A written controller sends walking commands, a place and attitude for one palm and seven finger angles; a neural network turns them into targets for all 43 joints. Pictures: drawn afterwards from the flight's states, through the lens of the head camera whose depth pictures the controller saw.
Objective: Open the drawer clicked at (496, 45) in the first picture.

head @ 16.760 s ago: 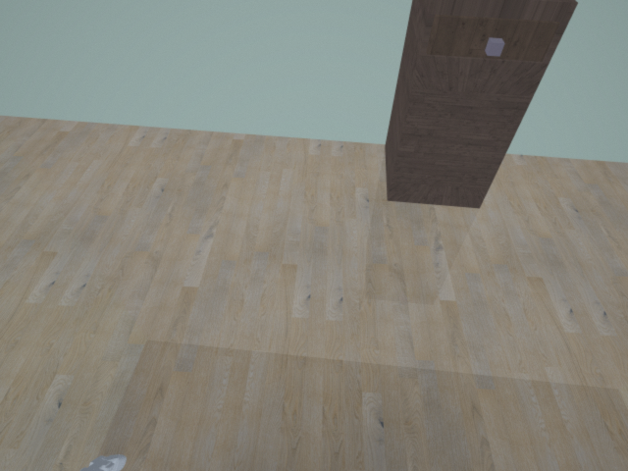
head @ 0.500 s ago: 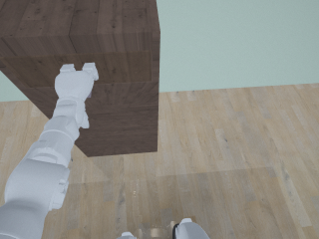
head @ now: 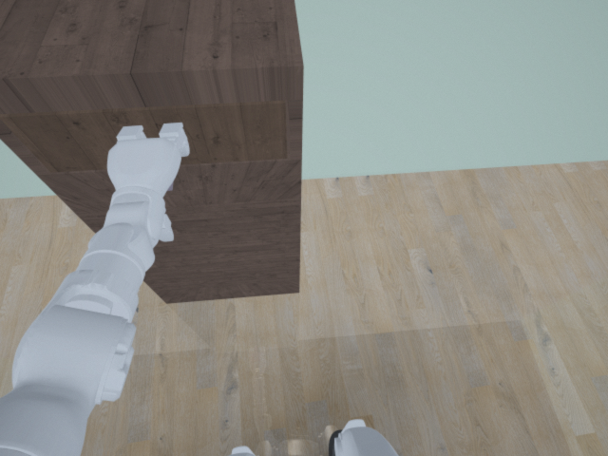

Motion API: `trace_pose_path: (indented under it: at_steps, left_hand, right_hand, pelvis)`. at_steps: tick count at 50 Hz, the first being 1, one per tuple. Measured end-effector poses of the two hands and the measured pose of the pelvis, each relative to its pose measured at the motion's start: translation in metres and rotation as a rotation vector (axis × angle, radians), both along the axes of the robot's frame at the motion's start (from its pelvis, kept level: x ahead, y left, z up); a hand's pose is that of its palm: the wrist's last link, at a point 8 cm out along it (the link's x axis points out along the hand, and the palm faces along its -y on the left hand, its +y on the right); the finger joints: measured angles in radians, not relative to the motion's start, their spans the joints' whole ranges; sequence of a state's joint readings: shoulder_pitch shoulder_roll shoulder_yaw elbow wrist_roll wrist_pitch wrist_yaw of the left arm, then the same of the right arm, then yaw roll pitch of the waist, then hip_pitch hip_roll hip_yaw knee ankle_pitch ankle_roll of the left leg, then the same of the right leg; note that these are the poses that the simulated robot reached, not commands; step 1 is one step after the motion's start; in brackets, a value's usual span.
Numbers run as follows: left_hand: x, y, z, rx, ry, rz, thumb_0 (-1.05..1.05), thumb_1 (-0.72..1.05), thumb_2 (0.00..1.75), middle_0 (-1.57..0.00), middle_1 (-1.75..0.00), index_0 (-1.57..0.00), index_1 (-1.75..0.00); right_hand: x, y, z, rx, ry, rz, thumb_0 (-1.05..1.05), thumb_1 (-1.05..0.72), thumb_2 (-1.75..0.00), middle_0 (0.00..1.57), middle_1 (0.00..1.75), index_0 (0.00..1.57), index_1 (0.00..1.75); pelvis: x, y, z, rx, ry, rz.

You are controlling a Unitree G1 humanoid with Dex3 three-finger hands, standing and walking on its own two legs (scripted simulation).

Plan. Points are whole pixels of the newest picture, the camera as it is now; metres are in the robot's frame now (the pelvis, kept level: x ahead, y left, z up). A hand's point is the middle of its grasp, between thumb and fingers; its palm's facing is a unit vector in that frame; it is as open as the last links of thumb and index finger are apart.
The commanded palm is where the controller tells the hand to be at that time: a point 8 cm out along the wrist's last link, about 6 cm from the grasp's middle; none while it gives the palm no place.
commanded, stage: close the thumb around the handle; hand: left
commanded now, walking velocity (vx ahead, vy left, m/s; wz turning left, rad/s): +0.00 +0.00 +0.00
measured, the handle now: (156, 161) +0.53 +0.18 +0.02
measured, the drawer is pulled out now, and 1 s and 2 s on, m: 0.00 0.01 0.15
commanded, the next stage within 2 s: pull the drawer open in 0.54 s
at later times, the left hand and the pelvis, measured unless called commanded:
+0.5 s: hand (159, 191) +0.49 +0.18 +0.01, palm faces -0.05 +0.00 -1.00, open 7.3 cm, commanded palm +0.47 +0.18 +0.07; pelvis +0.00 +0.00 +0.00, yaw +0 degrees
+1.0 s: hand (158, 198) +0.48 +0.17 +0.01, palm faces -0.05 -0.04 -1.00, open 7.3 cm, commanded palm +0.43 +0.19 +0.07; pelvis +0.01 +0.00 +0.01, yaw -1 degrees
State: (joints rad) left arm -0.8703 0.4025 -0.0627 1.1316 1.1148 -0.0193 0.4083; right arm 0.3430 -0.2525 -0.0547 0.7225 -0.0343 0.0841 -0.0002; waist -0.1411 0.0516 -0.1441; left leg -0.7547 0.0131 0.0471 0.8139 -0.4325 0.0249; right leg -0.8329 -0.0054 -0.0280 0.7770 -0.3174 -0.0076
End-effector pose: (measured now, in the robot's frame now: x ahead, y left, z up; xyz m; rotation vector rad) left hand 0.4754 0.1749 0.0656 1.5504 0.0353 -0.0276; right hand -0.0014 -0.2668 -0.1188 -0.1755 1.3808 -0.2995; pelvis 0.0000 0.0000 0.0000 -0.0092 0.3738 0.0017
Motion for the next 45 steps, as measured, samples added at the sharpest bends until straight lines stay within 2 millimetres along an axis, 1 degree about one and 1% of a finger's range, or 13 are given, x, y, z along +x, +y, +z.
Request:
trace_pose_path:
  at_steps: [4,8,15,17,23,37,45]
  left_hand:
    - [0.0004,0.0037,0.0001,0.011,0.007,0.016,0.00,-0.23,0.41,-0.34,-1.23,-0.34,-1.23]
    - [0.0007,0.0055,0.0000,0.013,0.023,0.017,0.00,-0.05,0.49,-0.35,-1.25,-0.35,-1.24]
    - [0.0008,0.0019,0.0005,-0.002,0.011,-0.013,0.00,0.32,0.65,-0.38,-1.29,-0.37,-1.28]
    - [-0.0014,0.0013,-0.0025,0.005,0.021,-0.016,0.00,0.39,0.69,-0.38,-1.30,-0.38,-1.30]
    - [-0.0032,0.0011,-0.0044,0.017,0.012,-0.009,-0.02,0.41,0.72,-0.30,-1.33,-0.40,-1.33]
    - [-0.0032,0.0013,-0.0041,0.010,0.018,-0.010,-0.01,0.41,0.70,-0.29,-1.35,-0.41,-1.35]
    - [-0.0076,0.0020,-0.0040,-0.007,0.015,-0.014,0.00,0.42,0.69,-0.29,-1.35,-0.42,-1.35]
  right_hand:
    - [0.0038,-0.0011,0.0001,-0.003,-0.011,0.004,0.00,-0.91,-0.90,0.20,0.29,0.20,0.30]
    - [0.0056,-0.0018,0.0006,-0.007,-0.015,0.007,0.00,-0.91,-0.90,0.20,0.29,0.20,0.30]
    - [0.0040,-0.0026,0.0004,-0.011,-0.008,0.010,0.00,-0.91,-0.90,0.20,0.29,0.20,0.30]
    - [0.0030,-0.0024,-0.0004,-0.007,-0.003,0.011,0.00,-0.91,-0.90,0.20,0.29,0.20,0.30]
    - [0.0007,-0.0008,-0.0024,0.002,0.000,0.003,0.00,-0.91,-0.90,0.20,0.29,0.20,0.30]
    - [-0.0028,-0.0009,-0.0004,-0.001,0.003,-0.004,0.00,-0.91,-0.90,0.20,0.29,0.20,0.30]
    - [0.0036,-0.0010,0.0028,0.000,-0.013,-0.019,0.00,-0.91,-0.90,0.20,0.29,0.20,0.30]
  pelvis:
    - [-0.0006,-0.0004,0.0001,0.000,-0.001,0.001]
    - [-0.0007,-0.0006,0.0005,0.000,-0.002,0.002]
    - [0.0005,-0.0008,-0.0004,-0.001,0.003,0.004]
    - [0.0007,-0.0007,-0.0007,-0.001,0.003,0.005]
    - [0.0002,-0.0010,-0.0009,0.000,0.000,0.003]
    - [-0.0013,-0.0011,0.0008,0.002,-0.004,-0.003]
    - [0.0043,0.0007,0.0039,0.003,-0.011,-0.020]
